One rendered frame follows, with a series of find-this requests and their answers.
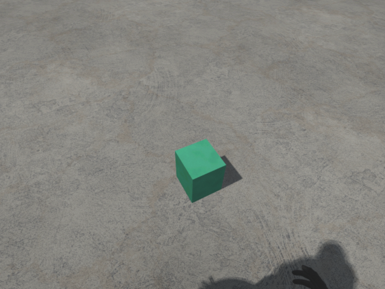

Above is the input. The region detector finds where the robot right hand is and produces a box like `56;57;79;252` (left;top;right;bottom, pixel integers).
292;265;328;289

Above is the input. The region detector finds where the carton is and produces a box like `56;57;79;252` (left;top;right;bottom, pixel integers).
175;139;226;203

